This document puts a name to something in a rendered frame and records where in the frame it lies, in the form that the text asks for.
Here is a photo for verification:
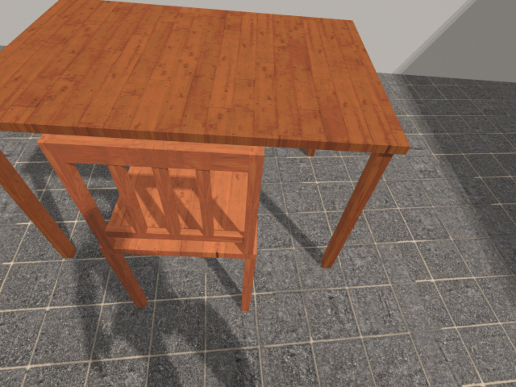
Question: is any table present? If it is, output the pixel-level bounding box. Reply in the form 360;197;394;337
0;0;410;268

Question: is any chair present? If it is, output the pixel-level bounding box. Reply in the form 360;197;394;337
37;134;264;311

